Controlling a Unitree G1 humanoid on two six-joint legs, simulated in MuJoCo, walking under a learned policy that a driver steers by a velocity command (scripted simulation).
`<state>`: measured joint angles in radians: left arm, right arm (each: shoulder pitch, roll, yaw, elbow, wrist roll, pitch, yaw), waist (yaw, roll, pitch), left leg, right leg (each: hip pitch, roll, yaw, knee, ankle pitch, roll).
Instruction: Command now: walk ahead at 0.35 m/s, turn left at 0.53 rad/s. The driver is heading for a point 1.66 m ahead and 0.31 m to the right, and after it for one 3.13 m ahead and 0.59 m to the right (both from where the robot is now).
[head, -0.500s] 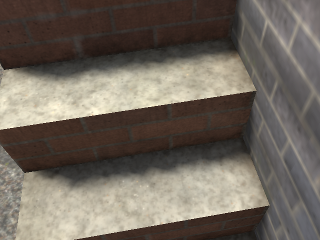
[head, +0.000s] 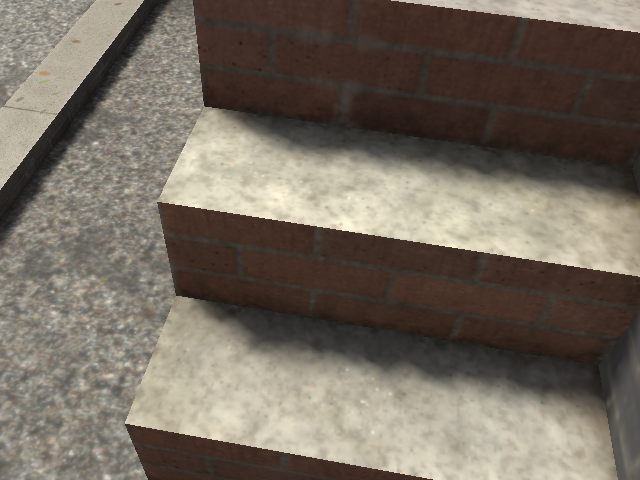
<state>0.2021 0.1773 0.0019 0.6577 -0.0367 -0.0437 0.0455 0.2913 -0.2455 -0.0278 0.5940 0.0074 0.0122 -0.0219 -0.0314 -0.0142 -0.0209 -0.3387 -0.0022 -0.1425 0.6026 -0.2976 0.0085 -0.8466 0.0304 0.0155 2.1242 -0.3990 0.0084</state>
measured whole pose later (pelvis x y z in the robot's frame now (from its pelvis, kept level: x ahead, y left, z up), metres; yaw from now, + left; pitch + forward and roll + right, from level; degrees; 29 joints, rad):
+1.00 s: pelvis +0.09 +0.00 +0.14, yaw -19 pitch -3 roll +2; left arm 0.23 0.25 0.03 0.59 0.02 0.07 0.04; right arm 0.09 -0.16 0.00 0.61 -0.01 -0.01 -0.10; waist 0.04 -0.01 -0.01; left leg -0.56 0.08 0.17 1.09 -0.48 0.02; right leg -0.75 0.11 0.06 1.99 -0.29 0.00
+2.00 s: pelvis +0.10 +0.08 +0.11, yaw -2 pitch +1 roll +2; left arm 0.29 0.35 0.04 0.65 -0.02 -0.03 -0.03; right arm 0.17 -0.09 0.03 0.62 0.02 -0.10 0.01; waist 0.04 -0.14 -0.03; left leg -0.62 0.04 0.05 1.23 -0.68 -0.03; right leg -0.55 0.02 -0.12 1.69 -0.55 -0.05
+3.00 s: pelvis -0.08 -0.05 +0.01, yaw -17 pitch -5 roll +3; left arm 0.32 0.17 0.03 0.81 0.04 -0.03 0.09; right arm 0.04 -0.18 0.01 0.61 0.02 0.11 0.01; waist -0.02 0.09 -0.03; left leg -0.32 0.03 -0.04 0.83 -0.32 -0.04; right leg -0.03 -0.17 -0.06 0.40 -0.29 0.08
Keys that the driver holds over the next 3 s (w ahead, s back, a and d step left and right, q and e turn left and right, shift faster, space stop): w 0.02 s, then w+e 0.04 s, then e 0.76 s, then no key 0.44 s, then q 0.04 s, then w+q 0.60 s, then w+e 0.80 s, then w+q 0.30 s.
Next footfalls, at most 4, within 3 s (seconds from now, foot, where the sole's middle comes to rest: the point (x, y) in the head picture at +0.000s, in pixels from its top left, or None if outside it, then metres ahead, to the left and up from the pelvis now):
0.34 right None -0.06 -0.26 -0.75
0.70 left None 0.22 0.08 -0.55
1.34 right None -0.03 -0.17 -0.77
1.76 left None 0.16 0.21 -0.57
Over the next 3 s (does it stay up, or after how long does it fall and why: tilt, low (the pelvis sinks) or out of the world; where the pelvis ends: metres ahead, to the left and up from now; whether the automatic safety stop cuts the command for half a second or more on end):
stays up -0.08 -0.05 0.01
